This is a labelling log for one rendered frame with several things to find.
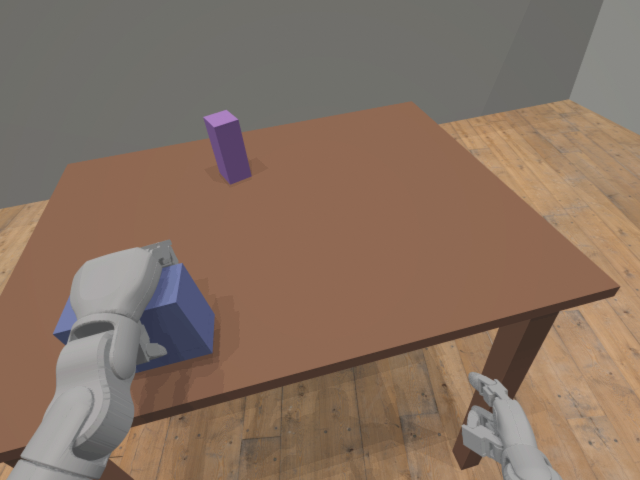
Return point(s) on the left robot hand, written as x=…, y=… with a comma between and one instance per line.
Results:
x=123, y=283

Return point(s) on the robot left forearm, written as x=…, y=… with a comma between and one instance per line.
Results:
x=92, y=410

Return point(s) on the robot right forearm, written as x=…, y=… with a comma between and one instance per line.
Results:
x=524, y=462

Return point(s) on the right robot hand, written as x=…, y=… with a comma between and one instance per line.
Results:
x=490, y=434

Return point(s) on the sponge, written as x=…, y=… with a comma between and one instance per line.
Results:
x=177, y=317

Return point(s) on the table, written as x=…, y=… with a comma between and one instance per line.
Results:
x=359, y=237

